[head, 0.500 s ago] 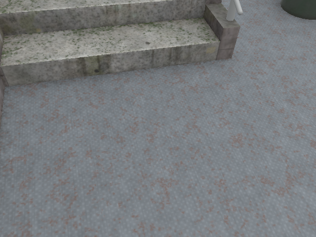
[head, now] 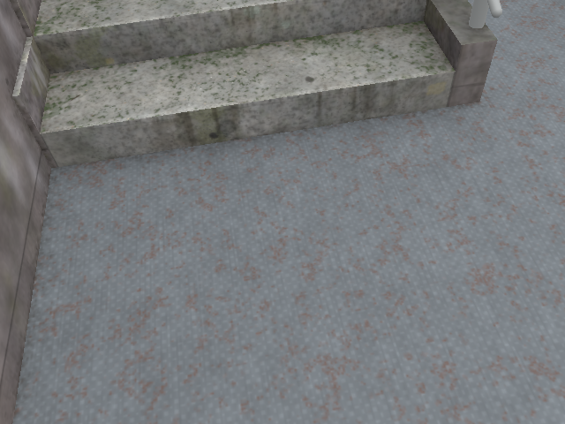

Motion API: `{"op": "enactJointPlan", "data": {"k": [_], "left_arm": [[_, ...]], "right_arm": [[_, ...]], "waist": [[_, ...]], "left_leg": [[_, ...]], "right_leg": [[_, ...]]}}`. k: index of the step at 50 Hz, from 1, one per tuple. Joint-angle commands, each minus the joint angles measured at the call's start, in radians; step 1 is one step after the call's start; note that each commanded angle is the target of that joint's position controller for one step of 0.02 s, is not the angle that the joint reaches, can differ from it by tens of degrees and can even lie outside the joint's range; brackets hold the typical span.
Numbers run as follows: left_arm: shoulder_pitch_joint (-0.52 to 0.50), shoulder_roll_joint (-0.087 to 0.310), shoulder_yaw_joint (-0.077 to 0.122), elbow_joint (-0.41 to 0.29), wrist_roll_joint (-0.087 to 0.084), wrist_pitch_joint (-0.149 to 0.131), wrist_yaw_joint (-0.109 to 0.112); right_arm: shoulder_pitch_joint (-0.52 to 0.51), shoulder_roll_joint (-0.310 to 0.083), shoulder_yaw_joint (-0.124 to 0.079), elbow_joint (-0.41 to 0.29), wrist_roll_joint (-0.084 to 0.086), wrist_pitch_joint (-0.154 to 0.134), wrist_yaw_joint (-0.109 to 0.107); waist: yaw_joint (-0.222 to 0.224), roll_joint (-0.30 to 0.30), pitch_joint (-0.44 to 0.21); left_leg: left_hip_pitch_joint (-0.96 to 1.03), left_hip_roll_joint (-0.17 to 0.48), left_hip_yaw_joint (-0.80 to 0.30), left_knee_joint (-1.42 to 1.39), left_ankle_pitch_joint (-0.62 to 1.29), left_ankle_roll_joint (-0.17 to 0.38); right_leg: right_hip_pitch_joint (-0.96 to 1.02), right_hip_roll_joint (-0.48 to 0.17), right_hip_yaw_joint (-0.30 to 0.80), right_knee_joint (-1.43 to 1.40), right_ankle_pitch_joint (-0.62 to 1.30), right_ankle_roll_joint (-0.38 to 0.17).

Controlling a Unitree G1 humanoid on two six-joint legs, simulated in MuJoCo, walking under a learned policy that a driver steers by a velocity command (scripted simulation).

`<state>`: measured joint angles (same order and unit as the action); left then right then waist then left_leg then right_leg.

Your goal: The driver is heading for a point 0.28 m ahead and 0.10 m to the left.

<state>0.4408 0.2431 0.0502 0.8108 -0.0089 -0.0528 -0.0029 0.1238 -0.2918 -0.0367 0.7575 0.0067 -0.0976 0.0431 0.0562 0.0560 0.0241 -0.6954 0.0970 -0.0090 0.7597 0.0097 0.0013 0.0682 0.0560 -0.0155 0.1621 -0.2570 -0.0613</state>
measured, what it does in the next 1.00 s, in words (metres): walks ahead: left foot, then right foot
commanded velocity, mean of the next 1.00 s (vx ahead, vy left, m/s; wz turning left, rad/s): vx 0.16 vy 0.00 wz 0.05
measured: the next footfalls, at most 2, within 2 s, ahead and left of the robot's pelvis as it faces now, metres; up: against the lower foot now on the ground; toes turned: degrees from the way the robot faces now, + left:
left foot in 0.18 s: +0.32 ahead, +0.12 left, +0.00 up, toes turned +4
right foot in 0.60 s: +0.36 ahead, -0.12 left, +0.00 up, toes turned +4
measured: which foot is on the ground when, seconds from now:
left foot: up 0.00-0.16, down 0.18-1.00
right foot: down 0.00-0.20, up 0.22-0.58, down 0.60-1.00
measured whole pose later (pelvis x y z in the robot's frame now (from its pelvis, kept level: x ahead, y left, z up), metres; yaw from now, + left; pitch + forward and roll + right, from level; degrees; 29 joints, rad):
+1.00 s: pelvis +0.31 +0.00 -0.01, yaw +4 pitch -1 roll +0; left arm 0.17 0.23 0.03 0.93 0.00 -0.02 0.02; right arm 0.16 -0.27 -0.02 1.00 0.00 0.01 -0.02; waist -0.01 0.00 0.03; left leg -0.18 0.00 -0.01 0.50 -0.30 -0.01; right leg -0.23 -0.01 0.00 0.52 -0.28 0.00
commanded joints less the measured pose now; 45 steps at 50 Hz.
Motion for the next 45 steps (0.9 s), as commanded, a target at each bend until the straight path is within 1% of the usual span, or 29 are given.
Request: {"op": "enactJointPlan", "data": {"k": [1, 4, 5, 6, 7, 8, 9, 10, 11, 12, 13, 14, 15, 17, 19, 20, 21, 23, 25, 26, 27, 29, 30, 31, 32, 33, 34, 38, 45], "left_arm": [[0.003, 0.175, 0.037, -0.037, -0.001, -0.017, 0.013], [0.006, 0.184, 0.039, -0.013, -0.001, -0.015, 0.013], [-0.003, 0.189, 0.040, -0.011, 0.003, -0.012, 0.014], [-0.001, 0.188, 0.039, -0.007, 0.001, -0.011, 0.018], [-0.009, 0.200, 0.039, -0.005, 0.010, -0.002, 0.023], [-0.036, 0.205, 0.037, -0.010, 0.016, 0.012, 0.028], [-0.031, 0.195, 0.029, -0.024, 0.022, 0.016, 0.033], [0.147, 0.063, -0.011, -0.032, 0.031, 0.006, 0.014], [0.182, 0.107, -0.009, 0.026, 0.016, -0.011, 0.008], [0.044, 0.209, 0.024, -0.007, -0.023, -0.014, 0.009], [-0.047, 0.203, 0.020, -0.039, -0.029, -0.014, 0.018], [-0.091, 0.189, 0.020, -0.035, -0.017, -0.009, 0.029], [-0.081, 0.173, 0.023, -0.031, -0.007, 0.005, 0.038], [-0.019, 0.118, 0.016, -0.007, 0.002, 0.037, 0.046], [-0.022, 0.096, 0.011, -0.012, 0.009, 0.054, 0.056], [-0.047, 0.094, 0.008, -0.020, 0.014, 0.059, 0.058], [-0.067, 0.095, 0.009, -0.029, 0.021, 0.062, 0.061], [-0.133, 0.111, 0.013, -0.039, 0.014, 0.069, 0.061], [-0.187, 0.123, 0.017, -0.052, 0.008, 0.072, 0.060], [-0.206, 0.126, 0.018, -0.057, 0.008, 0.070, 0.059], [-0.203, 0.116, 0.018, -0.053, 0.015, 0.067, 0.052], [-0.188, 0.114, 0.019, -0.040, 0.029, 0.059, 0.046], [-0.189, 0.147, 0.023, -0.049, 0.032, 0.054, 0.049], [-0.237, 0.232, 0.038, -0.060, 0.026, 0.050, 0.052], [-0.246, 0.175, 0.029, -0.041, 0.024, 0.048, 0.043], [-0.264, 0.125, 0.016, -0.042, 0.027, 0.042, 0.035], [-0.271, 0.115, 0.011, -0.038, 0.030, 0.035, 0.030], [-0.240, 0.127, 0.010, 0.000, 0.016, 0.013, 0.029], [-0.252, 0.122, 0.005, 0.050, 0.011, 0.021, 0.031]], "right_arm": [[-0.188, -0.024, 0.005, -0.114, 0.008, -0.022, 0.015], [-0.212, -0.053, 0.000, -0.126, 0.021, -0.020, 0.032], [-0.205, -0.064, -0.003, -0.126, 0.022, -0.018, 0.036], [-0.179, -0.081, -0.010, -0.124, 0.018, -0.016, 0.036], [-0.104, -0.102, -0.021, -0.104, 0.009, -0.013, 0.031], [0.045, -0.130, -0.038, -0.060, 0.002, -0.012, 0.023], [0.172, -0.172, -0.048, -0.033, -0.011, -0.010, 0.010], [0.236, -0.277, -0.064, -0.030, -0.044, -0.006, 0.006], [0.263, -0.193, -0.047, -0.023, -0.027, -0.002, 0.007], [0.182, -0.172, -0.039, -0.033, -0.013, 0.002, 0.005], [0.097, -0.140, -0.028, -0.035, -0.004, 0.005, 0.001], [0.048, -0.104, -0.015, -0.030, -0.005, 0.005, -0.004], [0.026, -0.091, -0.009, -0.023, -0.018, -0.001, -0.005], [-0.024, -0.079, -0.004, -0.011, -0.035, -0.009, 0.005], [-0.059, -0.079, -0.001, 0.009, -0.039, -0.017, 0.006], [-0.064, -0.090, -0.003, 0.020, -0.037, -0.015, 0.002], [-0.065, -0.114, -0.011, 0.028, -0.025, -0.005, 0.000], [-0.045, -0.128, -0.016, 0.048, -0.022, 0.013, -0.009], [-0.035, -0.131, -0.015, 0.065, -0.021, 0.028, -0.016], [-0.030, -0.129, -0.014, 0.073, -0.019, 0.034, -0.018], [-0.030, -0.115, -0.008, 0.079, -0.026, 0.046, -0.017], [-0.019, -0.069, 0.011, 0.087, -0.015, 0.058, -0.019], [0.024, -0.041, 0.023, 0.098, -0.023, 0.057, -0.018], [0.115, -0.042, 0.017, 0.111, -0.030, 0.051, -0.021], [0.098, -0.031, 0.021, 0.115, -0.031, 0.055, -0.029], [0.057, -0.058, 0.017, 0.112, -0.030, 0.063, -0.035], [0.044, -0.068, 0.013, 0.116, -0.024, 0.072, -0.042], [0.045, -0.080, 0.008, 0.136, -0.019, 0.083, -0.051], [0.041, -0.074, 0.002, 0.185, -0.009, 0.096, -0.060]], "waist": [[0.015, -0.139, 0.116], [-0.005, -0.134, 0.118], [-0.018, -0.136, 0.100], [-0.038, -0.141, 0.064], [-0.080, -0.169, 0.000], [-0.160, -0.172, -0.090], [-0.212, -0.121, -0.197], [-0.118, 0.165, -0.410], [-0.158, 0.132, -0.611], [-0.156, 0.070, -0.454], [-0.127, 0.005, -0.274], [-0.101, -0.054, -0.153], [-0.066, -0.039, -0.113], [-0.017, 0.003, -0.100], [0.003, 0.022, -0.100], [0.000, 0.029, -0.107], [-0.006, 0.037, -0.117], [-0.036, 0.020, -0.112], [-0.058, 0.019, -0.077], [-0.064, 0.022, -0.062], [-0.053, 0.033, -0.065], [-0.033, -0.005, -0.055], [-0.046, -0.058, -0.057], [-0.124, -0.175, -0.048], [-0.116, -0.230, -0.071], [-0.096, -0.199, -0.046], [-0.089, -0.180, -0.040], [-0.072, -0.126, -0.064], [-0.064, -0.068, -0.074]], "left_leg": [[0.060, -0.050, 0.047, -0.181, 0.140, 0.005], [0.057, -0.059, 0.028, -0.245, 0.101, 0.055], [0.073, -0.074, 0.034, -0.250, 0.062, 0.074], [0.134, -0.102, 0.045, -0.252, 0.042, 0.091], [0.221, -0.140, 0.062, -0.234, -0.004, 0.108], [0.385, -0.175, 0.084, -0.260, 0.026, 0.132], [0.667, -0.084, -0.008, -0.239, 0.233, 0.170], [1.140, 0.249, -0.441, -0.166, 0.480, 0.377], [1.217, 0.333, -0.691, -0.287, 0.498, 0.430], [1.049, 0.273, -0.519, -0.321, 0.479, 0.360], [0.863, 0.230, -0.377, -0.352, 0.482, 0.313], [0.690, 0.187, -0.281, -0.393, 0.501, 0.289], [0.555, 0.147, -0.214, -0.438, 0.495, 0.269], [0.398, 0.107, -0.133, -0.499, 0.485, 0.274], [0.337, 0.091, -0.080, -0.519, 0.492, 0.274], [0.335, 0.087, -0.066, -0.521, 0.461, 0.267], [0.338, 0.084, -0.061, -0.527, 0.384, 0.258], [0.348, 0.085, -0.078, -0.552, 0.135, 0.243], [0.355, 0.091, -0.118, -0.572, -0.103, 0.234], [0.364, 0.095, -0.137, -0.570, -0.178, 0.228], [0.371, 0.088, -0.139, -0.544, -0.256, 0.219], [0.345, 0.038, -0.129, -0.482, -0.348, 0.156], [0.328, -0.005, -0.107, -0.423, -0.354, 0.103], [0.296, -0.094, -0.042, -0.367, -0.379, 0.055], [0.411, -0.104, 0.006, -0.357, -0.324, 0.027], [0.446, -0.100, 0.005, -0.345, -0.281, 0.017], [0.454, -0.093, 0.001, -0.334, -0.254, 0.020], [0.462, -0.072, -0.021, -0.325, -0.141, 0.030], [0.498, -0.067, -0.022, -0.308, -0.042, 0.016]], "right_leg": [[-0.122, -0.227, 0.086, -0.110, 0.261, -0.127], [0.006, -0.279, 0.050, -0.073, 0.350, -0.104], [0.048, -0.287, 0.032, -0.031, 0.470, -0.093], [0.072, -0.287, 0.024, 0.038, 0.674, -0.077], [0.105, -0.276, 0.022, 0.153, 0.890, -0.060], [0.092, -0.242, -0.002, 0.352, 1.041, -0.031], [-0.085, -0.209, -0.009, 0.600, 0.905, 0.009], [-0.509, -0.045, -0.020, 1.080, 0.129, 0.096], [-0.581, 0.040, 0.171, 1.241, -0.391, 0.093], [-0.613, -0.030, 0.186, 1.259, -0.345, 0.084], [-0.639, -0.080, 0.138, 1.188, -0.286, 0.078], [-0.629, -0.111, 0.111, 1.122, -0.237, 0.084], [-0.545, -0.137, 0.108, 1.058, -0.184, 0.085], [-0.417, -0.136, 0.090, 0.974, -0.123, 0.102], [-0.376, -0.139, 0.081, 0.826, -0.083, 0.119], [-0.363, -0.143, 0.079, 0.756, -0.043, 0.121], [-0.344, -0.152, 0.079, 0.701, -0.005, 0.124], [-0.337, -0.154, 0.077, 0.613, 0.068, 0.122], [-0.342, -0.151, 0.079, 0.536, 0.079, 0.116], [-0.341, -0.147, 0.077, 0.496, 0.066, 0.111], [-0.313, -0.140, 0.071, 0.444, 0.048, 0.104], [-0.205, -0.125, 0.050, 0.288, 0.136, 0.081], [-0.157, -0.192, 0.122, 0.236, 0.275, 0.059], [-0.168, -0.247, 0.188, 0.250, 0.290, 0.014], [-0.279, -0.221, 0.174, 0.223, 0.095, 0.002], [-0.324, -0.183, 0.151, 0.210, 0.022, 0.019], [-0.331, -0.165, 0.132, 0.216, 0.046, 0.037], [-0.260, -0.142, 0.098, 0.280, 0.253, 0.043], [-0.223, -0.127, 0.078, 0.310, 0.371, 0.026]]}}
